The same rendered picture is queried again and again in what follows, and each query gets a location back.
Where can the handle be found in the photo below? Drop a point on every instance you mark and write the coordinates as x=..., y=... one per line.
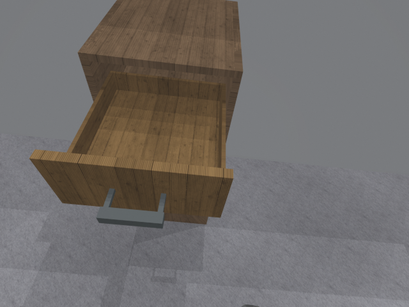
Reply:
x=131, y=217

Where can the drawer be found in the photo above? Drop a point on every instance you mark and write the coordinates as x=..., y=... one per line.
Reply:
x=145, y=135

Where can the cabinet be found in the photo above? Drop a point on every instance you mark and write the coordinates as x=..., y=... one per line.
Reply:
x=185, y=39

